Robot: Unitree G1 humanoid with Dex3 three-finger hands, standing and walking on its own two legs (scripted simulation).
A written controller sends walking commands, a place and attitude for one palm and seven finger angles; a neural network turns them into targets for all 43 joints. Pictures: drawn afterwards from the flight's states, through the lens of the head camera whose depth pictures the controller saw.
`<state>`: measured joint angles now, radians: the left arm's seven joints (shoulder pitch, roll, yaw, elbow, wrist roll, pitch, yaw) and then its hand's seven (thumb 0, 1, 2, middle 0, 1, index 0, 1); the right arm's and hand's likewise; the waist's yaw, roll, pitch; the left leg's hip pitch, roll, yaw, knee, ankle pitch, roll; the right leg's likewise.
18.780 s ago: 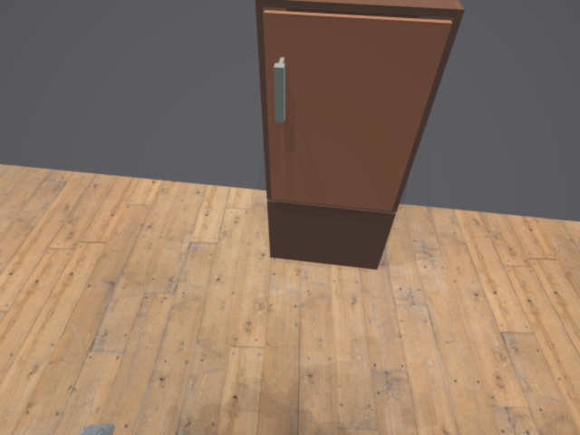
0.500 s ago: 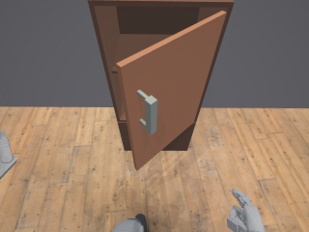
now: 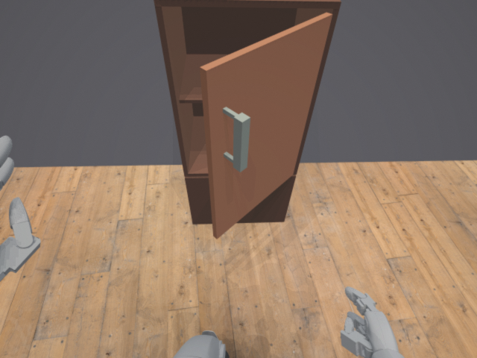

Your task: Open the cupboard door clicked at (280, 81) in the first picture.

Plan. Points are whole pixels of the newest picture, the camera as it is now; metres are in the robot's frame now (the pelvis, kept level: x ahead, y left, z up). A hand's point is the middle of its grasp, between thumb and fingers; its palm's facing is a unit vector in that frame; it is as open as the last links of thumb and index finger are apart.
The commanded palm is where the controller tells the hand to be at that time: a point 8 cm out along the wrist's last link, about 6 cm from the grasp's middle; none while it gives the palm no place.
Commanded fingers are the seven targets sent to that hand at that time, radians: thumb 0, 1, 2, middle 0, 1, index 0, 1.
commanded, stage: stop stepping back and stand still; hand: left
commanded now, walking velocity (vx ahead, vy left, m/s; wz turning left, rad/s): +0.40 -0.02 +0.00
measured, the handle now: (234, 139) +0.55 +0.07 +0.05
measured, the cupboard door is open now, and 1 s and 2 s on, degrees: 43 43 43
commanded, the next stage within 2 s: let the arm hang, fingers relaxed in 0.58 s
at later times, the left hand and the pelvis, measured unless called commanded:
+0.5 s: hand (10, 297) +0.13 +0.25 +0.19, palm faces +0.38 -0.79 -0.48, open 7.4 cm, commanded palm +0.09 +0.29 +0.19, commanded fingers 0.00 0.90 0.90 -0.20 -0.30 -0.20 -0.30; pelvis -0.07 +0.00 +0.02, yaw -4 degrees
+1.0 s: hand out of the picture -0.04 +0.20 -0.17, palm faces +0.11 -0.97 -0.20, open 6.9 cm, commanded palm none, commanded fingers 0.00 0.90 0.90 -0.20 -0.30 -0.20 -0.30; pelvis -0.07 +0.01 +0.00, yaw +2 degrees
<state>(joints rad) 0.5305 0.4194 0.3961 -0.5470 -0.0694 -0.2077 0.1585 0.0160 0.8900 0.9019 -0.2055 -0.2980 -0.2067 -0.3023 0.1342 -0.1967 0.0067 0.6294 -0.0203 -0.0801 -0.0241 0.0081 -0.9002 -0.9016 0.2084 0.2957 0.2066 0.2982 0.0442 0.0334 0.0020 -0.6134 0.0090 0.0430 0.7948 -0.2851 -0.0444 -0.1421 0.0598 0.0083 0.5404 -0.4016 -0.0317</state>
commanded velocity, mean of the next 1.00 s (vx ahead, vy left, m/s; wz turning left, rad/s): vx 0.11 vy -0.02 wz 0.00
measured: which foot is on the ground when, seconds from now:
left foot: up 0.00-0.06, down 0.08-0.36, up 0.38-0.68, down 0.70-1.00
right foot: down 0.00-0.10, up 0.12-0.34, down 0.36-1.00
